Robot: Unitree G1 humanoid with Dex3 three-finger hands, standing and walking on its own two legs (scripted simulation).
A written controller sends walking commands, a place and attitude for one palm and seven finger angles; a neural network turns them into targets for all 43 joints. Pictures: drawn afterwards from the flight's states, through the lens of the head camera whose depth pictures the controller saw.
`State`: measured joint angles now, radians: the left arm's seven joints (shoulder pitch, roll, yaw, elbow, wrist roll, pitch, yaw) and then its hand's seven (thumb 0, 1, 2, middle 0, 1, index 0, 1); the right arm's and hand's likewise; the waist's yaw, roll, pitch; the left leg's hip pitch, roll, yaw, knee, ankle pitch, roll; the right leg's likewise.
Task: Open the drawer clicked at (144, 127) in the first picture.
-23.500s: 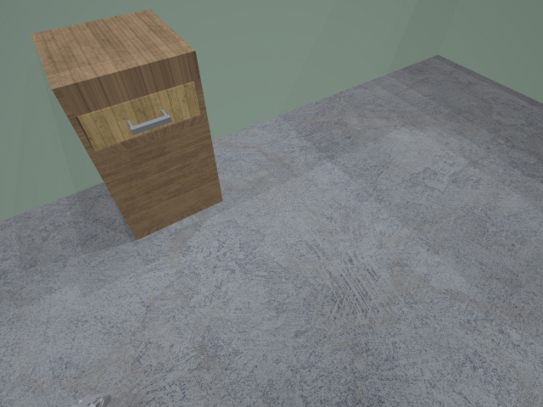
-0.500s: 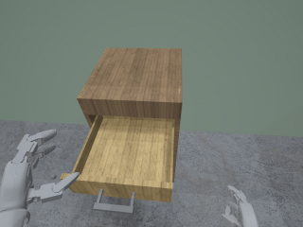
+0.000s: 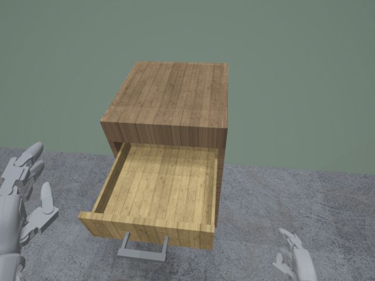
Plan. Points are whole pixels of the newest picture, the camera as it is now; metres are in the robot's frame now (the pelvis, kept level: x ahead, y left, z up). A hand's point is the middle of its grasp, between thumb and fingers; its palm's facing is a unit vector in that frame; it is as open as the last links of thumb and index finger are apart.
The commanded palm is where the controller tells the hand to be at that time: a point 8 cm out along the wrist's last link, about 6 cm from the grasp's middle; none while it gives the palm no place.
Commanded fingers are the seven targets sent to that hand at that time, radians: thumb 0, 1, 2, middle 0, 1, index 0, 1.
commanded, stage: step back with the hand held close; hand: left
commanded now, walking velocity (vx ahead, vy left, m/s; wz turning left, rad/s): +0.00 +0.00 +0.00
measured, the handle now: (144, 247) +0.25 +0.17 -0.19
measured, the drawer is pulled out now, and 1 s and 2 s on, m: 0.30 0.30 0.30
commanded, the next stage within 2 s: stop stepping back and stand still in 1.68 s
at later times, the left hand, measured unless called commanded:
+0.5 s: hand (41, 226) +0.16 +0.25 +0.14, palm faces +0.28 -0.81 -0.52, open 7.4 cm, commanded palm +0.09 +0.30 +0.17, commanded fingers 0.00 0.90 0.90 -0.20 -0.30 -0.20 -0.30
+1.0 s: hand (15, 257) +0.11 +0.25 +0.16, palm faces +0.37 -0.81 -0.46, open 7.4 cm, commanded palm +0.04 +0.29 +0.17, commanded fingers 0.00 0.90 0.90 -0.20 -0.30 -0.20 -0.30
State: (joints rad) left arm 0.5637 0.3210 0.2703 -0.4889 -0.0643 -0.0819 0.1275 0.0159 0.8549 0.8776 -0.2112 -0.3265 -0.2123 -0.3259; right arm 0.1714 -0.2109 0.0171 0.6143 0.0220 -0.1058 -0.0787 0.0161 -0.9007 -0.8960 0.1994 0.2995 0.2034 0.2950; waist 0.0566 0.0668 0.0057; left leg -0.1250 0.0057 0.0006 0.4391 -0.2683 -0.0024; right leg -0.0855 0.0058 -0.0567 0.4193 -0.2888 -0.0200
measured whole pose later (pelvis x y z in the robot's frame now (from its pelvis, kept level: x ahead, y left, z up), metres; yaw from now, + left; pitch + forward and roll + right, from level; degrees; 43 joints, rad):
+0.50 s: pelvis -0.03 +0.01 +0.00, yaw +1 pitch +3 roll -1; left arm 0.68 0.42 0.36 -0.62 -0.06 -0.16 0.13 0.02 0.89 0.89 -0.21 -0.30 -0.21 -0.30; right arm 0.13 -0.22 -0.03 0.55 0.03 0.01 -0.09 0.02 -0.90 -0.90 0.20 0.30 0.20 0.29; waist -0.01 0.03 0.06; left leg -0.33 -0.01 -0.01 0.52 -0.23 0.02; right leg -0.28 -0.01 -0.07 0.48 -0.25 0.00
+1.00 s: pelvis -0.09 +0.01 -0.01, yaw +1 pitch +3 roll -2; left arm 0.64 0.40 0.38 -0.65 -0.05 -0.23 0.17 0.02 0.89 0.89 -0.21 -0.30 -0.21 -0.30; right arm 0.16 -0.20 0.00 0.56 0.02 -0.06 -0.07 0.01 -0.90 -0.90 0.20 0.30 0.21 0.30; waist 0.00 0.01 0.04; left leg -0.46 0.01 -0.03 0.61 -0.21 0.01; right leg -0.39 0.01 -0.09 0.55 -0.21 -0.02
